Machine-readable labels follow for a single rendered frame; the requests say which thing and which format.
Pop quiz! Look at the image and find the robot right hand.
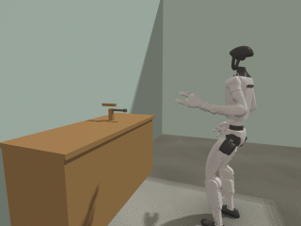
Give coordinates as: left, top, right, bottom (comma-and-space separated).
212, 121, 230, 137

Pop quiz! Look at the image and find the humanoid robot head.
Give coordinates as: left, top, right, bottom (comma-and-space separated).
230, 46, 254, 78

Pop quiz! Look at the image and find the left robot forearm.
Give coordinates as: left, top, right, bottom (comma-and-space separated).
199, 100, 246, 117

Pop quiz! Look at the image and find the tap lever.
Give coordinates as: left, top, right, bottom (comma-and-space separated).
112, 108, 127, 113

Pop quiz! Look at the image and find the robot right upper arm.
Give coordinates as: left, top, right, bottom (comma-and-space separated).
249, 82, 257, 112

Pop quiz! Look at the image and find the right robot thigh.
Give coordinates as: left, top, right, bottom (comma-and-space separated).
220, 137, 247, 180

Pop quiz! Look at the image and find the robot left upper arm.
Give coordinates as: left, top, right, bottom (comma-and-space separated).
225, 75, 247, 118

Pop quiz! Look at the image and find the robot left hand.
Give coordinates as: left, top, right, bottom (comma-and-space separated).
175, 91, 202, 108

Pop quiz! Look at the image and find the counter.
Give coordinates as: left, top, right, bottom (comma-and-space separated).
0, 103, 155, 226

